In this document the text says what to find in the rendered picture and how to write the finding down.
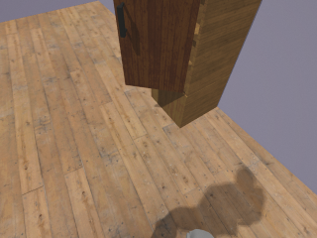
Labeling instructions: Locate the handle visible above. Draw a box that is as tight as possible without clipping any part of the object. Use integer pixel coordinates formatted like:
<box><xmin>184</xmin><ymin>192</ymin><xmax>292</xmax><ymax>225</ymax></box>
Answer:
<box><xmin>116</xmin><ymin>2</ymin><xmax>127</xmax><ymax>38</ymax></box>

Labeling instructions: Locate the cupboard door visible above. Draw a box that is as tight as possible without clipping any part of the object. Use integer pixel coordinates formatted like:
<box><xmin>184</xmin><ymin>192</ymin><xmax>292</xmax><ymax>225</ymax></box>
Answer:
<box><xmin>113</xmin><ymin>0</ymin><xmax>201</xmax><ymax>93</ymax></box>

